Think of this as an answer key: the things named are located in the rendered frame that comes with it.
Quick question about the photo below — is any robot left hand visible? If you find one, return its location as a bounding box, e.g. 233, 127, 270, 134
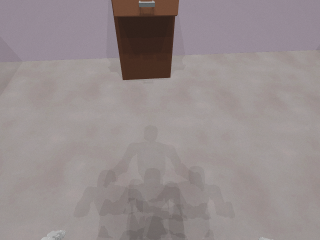
41, 230, 66, 240

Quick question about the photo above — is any drawer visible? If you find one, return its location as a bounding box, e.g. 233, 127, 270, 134
112, 0, 179, 17

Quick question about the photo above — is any cabinet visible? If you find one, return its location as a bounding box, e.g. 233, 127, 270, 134
111, 0, 175, 80

